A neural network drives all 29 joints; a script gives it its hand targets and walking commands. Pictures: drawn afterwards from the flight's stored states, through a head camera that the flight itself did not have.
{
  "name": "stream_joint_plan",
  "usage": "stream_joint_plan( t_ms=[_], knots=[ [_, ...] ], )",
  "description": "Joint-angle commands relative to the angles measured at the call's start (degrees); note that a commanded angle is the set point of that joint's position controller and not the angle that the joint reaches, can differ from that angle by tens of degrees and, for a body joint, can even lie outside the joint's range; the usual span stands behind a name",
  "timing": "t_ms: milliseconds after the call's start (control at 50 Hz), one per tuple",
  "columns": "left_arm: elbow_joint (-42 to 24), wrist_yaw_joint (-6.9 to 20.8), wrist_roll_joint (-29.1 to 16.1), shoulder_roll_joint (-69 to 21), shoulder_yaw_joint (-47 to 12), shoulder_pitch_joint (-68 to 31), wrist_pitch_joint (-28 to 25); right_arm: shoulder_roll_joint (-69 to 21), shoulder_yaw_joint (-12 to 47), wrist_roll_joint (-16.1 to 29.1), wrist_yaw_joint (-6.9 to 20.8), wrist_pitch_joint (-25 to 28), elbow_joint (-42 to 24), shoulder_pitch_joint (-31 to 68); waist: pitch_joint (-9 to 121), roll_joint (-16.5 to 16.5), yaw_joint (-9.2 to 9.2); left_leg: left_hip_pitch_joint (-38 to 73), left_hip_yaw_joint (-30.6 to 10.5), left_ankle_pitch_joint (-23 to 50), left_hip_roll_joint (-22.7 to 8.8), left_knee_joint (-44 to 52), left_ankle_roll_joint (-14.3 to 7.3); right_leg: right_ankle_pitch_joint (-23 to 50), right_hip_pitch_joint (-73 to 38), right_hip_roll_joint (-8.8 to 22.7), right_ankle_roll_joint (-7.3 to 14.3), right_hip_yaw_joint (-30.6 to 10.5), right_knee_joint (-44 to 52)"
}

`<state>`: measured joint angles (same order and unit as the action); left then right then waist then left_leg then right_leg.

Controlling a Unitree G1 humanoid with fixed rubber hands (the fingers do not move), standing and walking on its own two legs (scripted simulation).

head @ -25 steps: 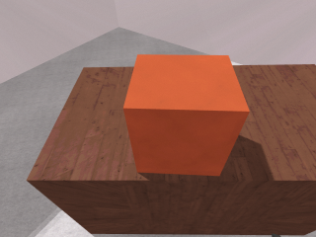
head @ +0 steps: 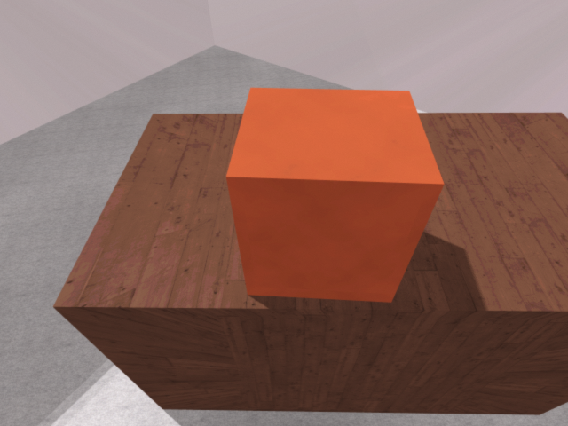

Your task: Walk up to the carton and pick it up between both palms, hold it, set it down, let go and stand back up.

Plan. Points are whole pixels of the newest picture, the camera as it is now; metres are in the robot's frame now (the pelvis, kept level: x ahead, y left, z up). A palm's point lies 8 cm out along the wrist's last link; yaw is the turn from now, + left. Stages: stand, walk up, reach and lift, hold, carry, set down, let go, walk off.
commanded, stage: walk up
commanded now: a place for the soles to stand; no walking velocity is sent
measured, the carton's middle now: (323, 199) +0.46 -0.03 +0.07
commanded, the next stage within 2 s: reach and lift in 0.48 s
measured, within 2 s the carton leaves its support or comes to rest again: neither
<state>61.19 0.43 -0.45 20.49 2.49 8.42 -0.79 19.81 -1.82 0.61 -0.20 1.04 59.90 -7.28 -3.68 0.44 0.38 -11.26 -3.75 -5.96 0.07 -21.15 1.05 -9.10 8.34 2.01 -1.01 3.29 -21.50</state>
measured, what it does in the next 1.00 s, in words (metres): shifts its weight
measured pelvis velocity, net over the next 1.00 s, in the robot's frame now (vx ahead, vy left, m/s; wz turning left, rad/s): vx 0.05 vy -0.02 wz -0.04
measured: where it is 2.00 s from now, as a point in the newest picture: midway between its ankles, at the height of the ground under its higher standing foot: outside the picture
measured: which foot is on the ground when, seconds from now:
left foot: down 0.00-1.00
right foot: down 0.00-1.00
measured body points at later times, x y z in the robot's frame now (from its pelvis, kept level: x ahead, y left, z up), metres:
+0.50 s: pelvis +0.01 +0.00 +0.00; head +0.01 +0.00 +0.45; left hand +0.09 +0.31 -0.13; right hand +0.11 -0.30 -0.12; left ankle +0.07 +0.13 -0.74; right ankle +0.03 -0.13 -0.74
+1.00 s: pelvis +0.05 -0.02 -0.01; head +0.03 +0.00 +0.44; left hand +0.22 +0.26 -0.08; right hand +0.20 -0.31 -0.07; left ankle +0.07 +0.13 -0.74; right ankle +0.03 -0.13 -0.74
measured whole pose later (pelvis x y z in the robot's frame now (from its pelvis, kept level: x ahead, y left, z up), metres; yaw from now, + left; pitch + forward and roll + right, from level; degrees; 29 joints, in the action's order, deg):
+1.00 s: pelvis +0.05 -0.02 -0.01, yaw -2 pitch -9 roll +0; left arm 20.0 -1.0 2.9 16.9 5.3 11.2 27.2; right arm 17.7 -5.2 0.7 4.3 -0.9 34.2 -12.5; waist -6.4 3.0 1.7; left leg -4.3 1.6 -15.5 -3.6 -28.7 3.0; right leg -18.7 2.4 0.6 0.3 1.6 -29.9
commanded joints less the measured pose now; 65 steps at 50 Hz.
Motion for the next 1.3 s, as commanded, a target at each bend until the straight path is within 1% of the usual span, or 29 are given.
stream_joint_plan(
  t_ms=[0, 200, 220, 280, 300, 380, 400, 420, 460, 480, 500, 520, 540, 560, 580, 600, 620, 660, 700, 720, 780, 860, 880, 940, 1000, 1100, 1140, 1200, 1280],
  knots=[
    [-3.81, -0.30, 0.03, 11.13, 2.09, -1.95, -1.00, 12.16, -2.19, 0.16, -0.32, 0.95, -4.14, 2.32, 2.28, -0.29, -0.44, -2.79, -5.73, -12.31, -5.45, 6.28, -2.49, -11.84, 1.19, 6.44, 2.75, -6.71, 6.95],
    [-5.36, -0.19, 0.00, 11.58, 2.10, -1.40, -0.95, 12.05, -2.33, 0.04, -0.27, 0.72, -4.73, 1.62, 1.81, -1.29, -0.41, -3.07, -5.39, -11.92, -5.23, 5.32, -2.15, -11.89, 2.15, 6.39, 2.75, -6.99, 5.99],
    [-5.31, -0.20, -0.07, 11.15, 2.18, -1.33, -0.85, 12.12, -2.25, -0.27, -0.32, 0.83, -5.08, 2.75, 2.08, -2.71, -0.15, -3.68, -5.53, -11.66, -5.38, 5.56, -2.60, -11.01, 1.23, 6.31, 2.68, -6.73, 6.04],
    [-5.56, -0.12, -0.05, 11.12, 2.16, -1.39, -0.98, 12.02, -2.14, -0.03, -0.25, 0.88, -5.05, 2.07, 1.70, -0.20, -0.16, -3.64, -6.04, -9.58, -5.47, 5.29, -2.24, -9.12, 0.87, 6.16, 2.57, -6.12, 5.48],
    [-5.53, -0.09, -0.15, 11.07, 2.06, -1.15, -0.89, 12.26, -1.89, -0.14, -0.25, 0.88, -4.88, 2.10, 2.89, -2.23, 0.03, -4.58, -6.03, -11.30, -5.62, 5.32, -2.25, -9.57, -0.76, 6.54, 2.71, -6.20, 5.81],
    [-5.93, -0.18, 0.07, 11.36, 2.27, -1.75, -0.92, 12.06, -1.88, -0.07, -0.20, 0.78, -5.30, 2.56, 2.50, -1.03, -0.28, -3.54, -5.77, -10.47, -5.65, 5.13, -2.45, -9.39, 0.67, 6.31, 2.66, -6.22, 5.15],
    [-5.90, -0.26, -0.12, 11.10, 2.05, -1.48, -0.78, 12.04, -1.97, -0.24, -0.21, 0.84, -5.50, 2.81, 2.28, -2.48, -0.07, -4.08, -5.80, -10.57, -5.46, 5.46, -2.31, -9.21, -0.15, 6.50, 2.64, -6.44, 5.55],
    [-5.82, -0.25, 0.10, 11.48, 2.18, -1.56, -0.84, 12.10, -2.17, -0.09, -0.19, 0.83, -5.60, 2.86, 2.78, -0.98, -0.01, -3.70, -5.89, -9.42, -5.35, 4.98, -2.27, -8.41, -0.22, 6.38, 2.85, -6.38, 5.12],
    [-5.88, -0.18, -0.12, 11.46, 2.16, -1.56, -0.88, 12.33, -2.03, 0.05, -0.30, 0.87, -5.41, 2.50, 2.70, -0.78, -0.11, -3.58, -5.92, -8.56, -5.53, 4.84, -2.27, -7.69, -0.08, 6.56, 2.70, -6.37, 5.35],
    [-27.64, -2.49, -3.99, 13.79, 0.96, -24.80, 10.20, 2.96, -6.97, -8.27, 1.60, 6.60, -8.56, 20.71, 2.52, 5.52, -1.83, -3.67, 10.94, -23.91, 1.73, -3.95, 0.25, -22.74, 3.93, -1.08, 2.80, 2.00, -3.68],
    [-27.90, -2.95, -4.86, 12.19, -0.48, -19.25, 15.17, 6.65, -9.55, -6.88, 2.83, 5.89, -9.67, 14.68, 0.13, 7.33, -4.04, -0.01, 10.13, -25.07, 1.87, -8.05, -0.19, -25.43, 6.65, 1.13, 5.14, 1.72, -4.09],
    [-29.36, -2.47, -4.03, 12.01, 0.01, -18.66, 17.85, 7.84, -10.29, -6.29, 3.22, 4.94, -10.22, 13.66, 0.49, 9.04, -2.56, 6.18, 10.58, -23.68, 2.36, -10.36, 0.21, -28.32, 10.57, 2.52, 5.68, 0.62, -2.41],
    [-32.08, -2.44, -3.05, 11.36, 0.32, -16.88, 20.30, 8.27, -10.13, -5.57, 3.64, 4.24, -12.36, 11.61, 2.58, 7.12, -2.45, 8.26, 10.07, -20.37, 2.07, -11.66, 0.96, -26.32, 12.26, 2.64, 5.86, 0.45, -3.04],
    [-34.27, -2.42, -0.90, 10.89, 0.74, -14.95, 23.38, 7.96, -9.72, -4.61, 4.08, 3.84, -12.14, 11.38, 2.42, 2.39, -0.74, 5.56, 9.23, -19.56, 0.93, -10.86, 1.53, -22.77, 10.18, 1.40, 5.82, 1.56, -5.54],
    [-37.86, -2.72, -0.35, 10.08, -0.22, -13.75, 25.57, 8.15, -8.97, -2.63, 4.42, 2.98, -13.27, 10.16, 3.30, -1.75, -0.23, 1.13, 8.53, -20.14, -0.14, -10.01, 1.74, -17.46, 6.45, -0.19, 5.43, 2.39, -8.57],
    [-40.47, -2.97, 0.35, 9.30, 0.71, -12.36, 27.33, 8.91, -7.66, -0.99, 4.95, 2.03, -14.19, 8.19, 3.23, -5.90, -0.52, -4.64, 8.69, -19.77, -1.72, -8.40, 1.43, -13.00, 1.57, -2.16, 4.39, 2.58, -10.49],
    [-40.36, -2.89, 1.29, 8.87, 1.85, -10.17, 28.65, 10.28, -7.53, -0.35, 5.00, 1.29, -14.90, 7.15, 3.04, -7.52, -0.45, -5.69, 7.66, -20.17, -3.02, -7.19, 1.51, -9.50, -1.95, -2.86, 4.39, 2.47, -12.18],
    [-40.73, -2.54, 2.72, 7.88, 3.31, -7.61, 30.79, 10.98, -6.49, -0.16, 4.65, 0.32, -18.93, 5.72, 1.92, -4.21, 0.44, 0.23, 7.58, -19.02, -2.48, -7.51, 1.24, -11.83, 0.56, -2.01, 4.57, 1.57, -8.62],
    [-42.15, -2.76, 4.33, 7.41, 4.79, -4.43, 31.61, 10.99, -6.89, 0.57, 4.72, -0.56, -22.32, 4.90, 1.53, -3.18, 1.43, 2.68, 7.32, -13.62, -1.76, -6.55, 1.98, -8.62, 0.47, -2.91, 4.33, 2.23, -6.53],
    [-43.30, -2.77, 4.33, 6.84, 4.42, -5.56, 31.99, 11.79, -7.91, 0.31, 4.78, -0.87, -23.70, 5.13, 2.30, -3.74, 0.30, 2.52, 6.69, -10.91, -1.82, -6.51, 1.98, -5.42, -0.25, -3.32, 3.99, 2.69, -6.79],
    [-44.26, -2.20, 6.93, 5.52, 4.51, -4.12, 31.67, 11.26, -7.75, 0.12, 4.93, -1.27, -24.91, 3.34, -0.86, -3.77, 0.66, 4.26, 7.31, -3.76, -0.96, -5.79, 2.79, -1.06, -0.30, -3.47, 3.38, 2.52, -4.32],
    [-48.06, -2.13, 5.76, 5.23, 5.70, -4.07, 28.83, 9.48, -6.06, 0.40, 4.94, -0.59, -29.83, 2.52, -0.99, -3.20, 1.44, 8.57, 8.54, 3.74, -0.03, -3.83, 3.12, 6.16, 1.26, -3.00, 1.81, 1.12, -1.22],
    [-48.94, -2.00, 4.67, 5.42, 5.77, -4.44, 28.09, 9.06, -5.75, 0.28, 4.77, -0.46, -31.71, 3.04, -0.87, -2.35, 1.89, 8.52, 8.85, 4.22, 0.32, -3.63, 2.84, 8.28, 1.40, -2.62, 1.37, 0.41, -0.79],
    [-50.14, -1.89, 3.03, 5.87, 6.09, -4.78, 25.47, 6.63, -5.34, 0.20, 4.14, -0.06, -35.23, 0.59, 0.62, 0.43, 1.21, 9.56, 9.69, 3.69, 0.87, -2.38, 1.83, 10.85, 1.49, -2.15, 0.22, -0.40, 0.38],
    [-49.82, -1.41, 1.82, 5.11, 6.00, -2.92, 23.14, 5.00, -4.82, 0.49, 3.31, 0.29, -36.09, -2.50, 1.72, -0.08, 1.25, 10.29, 10.18, 4.88, 1.27, -1.08, 1.34, 13.94, 0.56, -1.75, -0.18, -1.28, 1.44],
    [-49.98, -0.16, 0.43, 5.22, 6.50, 0.78, 19.47, 3.65, -4.81, 1.39, 1.93, 1.68, -37.35, -7.33, 3.74, 2.37, 0.94, 12.90, 10.73, 7.38, 1.61, 0.74, 0.93, 17.13, -1.71, -1.68, -1.07, -1.85, 2.87],
    [-50.96, 0.11, -0.16, 5.68, 7.10, 1.68, 17.95, 3.37, -4.97, 1.81, 1.25, 2.34, -38.91, -6.97, 4.26, 1.44, 1.04, 12.74, 10.80, 9.01, 1.91, 1.33, 0.83, 18.68, -2.56, -1.64, -1.28, -2.01, 3.25],
    [-51.22, 0.45, -1.15, 5.42, 6.78, 2.78, 15.97, 2.93, -5.34, 1.76, 0.31, 3.59, -40.80, -7.07, 3.83, 2.26, 0.82, 13.38, 10.87, 8.76, 1.99, 2.39, 0.84, 18.23, -3.26, -1.67, -1.61, -1.74, 4.42],
    [-54.17, -0.10, -2.61, 5.29, 6.69, 4.25, 13.10, 1.57, -4.86, 2.49, 0.06, 5.59, -44.36, -7.73, 4.77, 1.34, 1.47, 14.21, 10.27, 11.57, 1.72, 2.61, 1.22, 17.04, -3.00, -2.41, -0.97, -1.30, 4.95]
  ],
)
